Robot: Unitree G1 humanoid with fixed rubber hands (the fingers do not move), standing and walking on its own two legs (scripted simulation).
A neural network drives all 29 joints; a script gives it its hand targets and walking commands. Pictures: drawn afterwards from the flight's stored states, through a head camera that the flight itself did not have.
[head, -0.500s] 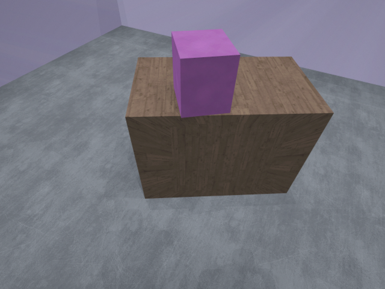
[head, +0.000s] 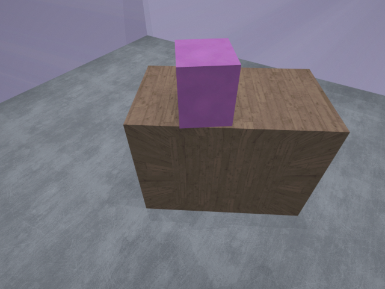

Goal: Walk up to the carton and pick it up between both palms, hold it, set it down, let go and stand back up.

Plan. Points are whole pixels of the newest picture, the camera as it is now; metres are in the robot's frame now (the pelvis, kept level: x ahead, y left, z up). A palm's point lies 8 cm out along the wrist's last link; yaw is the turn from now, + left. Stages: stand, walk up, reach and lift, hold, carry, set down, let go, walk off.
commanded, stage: walk up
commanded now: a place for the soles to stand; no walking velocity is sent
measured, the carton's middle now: (203, 83) +0.86 -0.05 +0.01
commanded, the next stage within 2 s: none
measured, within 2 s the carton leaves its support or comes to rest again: neither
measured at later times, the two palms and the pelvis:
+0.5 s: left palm out of the picture +0.14 +0.24 -0.12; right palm (286, 239) +0.29 -0.23 -0.11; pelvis +0.21 +0.00 +0.01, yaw +4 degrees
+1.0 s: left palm (145, 193) +0.43 +0.14 -0.10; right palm (311, 193) +0.43 -0.36 -0.12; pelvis +0.42 -0.11 +0.02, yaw +4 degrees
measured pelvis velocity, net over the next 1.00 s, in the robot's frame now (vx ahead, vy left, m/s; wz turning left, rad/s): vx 0.42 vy -0.11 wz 0.07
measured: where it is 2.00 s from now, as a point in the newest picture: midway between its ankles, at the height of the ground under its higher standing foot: (213, 266)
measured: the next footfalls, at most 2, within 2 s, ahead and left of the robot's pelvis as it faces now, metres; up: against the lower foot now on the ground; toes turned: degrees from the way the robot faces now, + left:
left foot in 0.36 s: +0.31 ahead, +0.09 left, +0.00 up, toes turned +8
right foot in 0.84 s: +0.52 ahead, -0.20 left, +0.00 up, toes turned -3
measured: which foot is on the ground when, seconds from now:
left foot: up 0.00-0.34, down 0.36-0.86, up 0.88-1.00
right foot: down 0.00-0.36, up 0.38-0.82, down 0.84-1.00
